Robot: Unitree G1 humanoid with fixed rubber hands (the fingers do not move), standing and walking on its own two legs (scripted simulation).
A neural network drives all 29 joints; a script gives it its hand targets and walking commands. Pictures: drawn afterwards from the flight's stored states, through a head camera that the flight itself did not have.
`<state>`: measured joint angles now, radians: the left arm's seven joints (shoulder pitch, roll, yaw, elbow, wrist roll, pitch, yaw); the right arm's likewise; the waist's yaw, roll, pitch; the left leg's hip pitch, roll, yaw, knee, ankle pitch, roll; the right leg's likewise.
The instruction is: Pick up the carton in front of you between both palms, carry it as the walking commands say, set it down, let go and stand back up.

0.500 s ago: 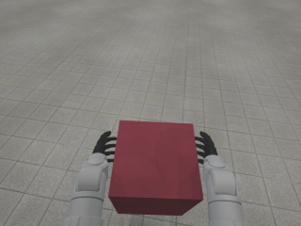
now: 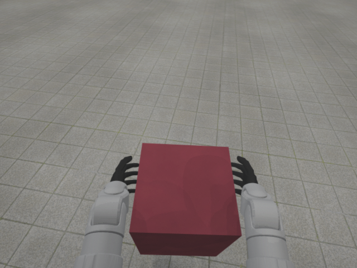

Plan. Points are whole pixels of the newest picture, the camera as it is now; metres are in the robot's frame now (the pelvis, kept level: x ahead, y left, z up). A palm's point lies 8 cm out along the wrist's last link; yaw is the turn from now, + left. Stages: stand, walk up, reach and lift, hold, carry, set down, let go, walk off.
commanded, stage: carry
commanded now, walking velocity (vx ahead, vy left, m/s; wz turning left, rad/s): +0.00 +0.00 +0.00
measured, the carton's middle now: (181, 203) +0.30 +0.00 -0.05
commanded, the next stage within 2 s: hold in 0.64 s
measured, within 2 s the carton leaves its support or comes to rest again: neither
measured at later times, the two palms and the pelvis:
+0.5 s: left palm (114, 192) +0.27 +0.16 +0.04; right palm (246, 192) +0.28 -0.14 +0.04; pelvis -0.01 +0.01 +0.00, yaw +0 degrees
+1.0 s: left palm (100, 206) +0.23 +0.17 +0.05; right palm (240, 191) +0.28 -0.12 +0.06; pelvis -0.03 -0.01 +0.01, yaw +7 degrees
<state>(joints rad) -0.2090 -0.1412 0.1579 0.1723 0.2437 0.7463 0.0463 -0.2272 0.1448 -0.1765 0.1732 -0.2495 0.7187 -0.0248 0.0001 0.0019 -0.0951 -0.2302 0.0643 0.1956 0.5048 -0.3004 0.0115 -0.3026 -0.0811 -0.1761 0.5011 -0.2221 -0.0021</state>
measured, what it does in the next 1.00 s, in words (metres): stands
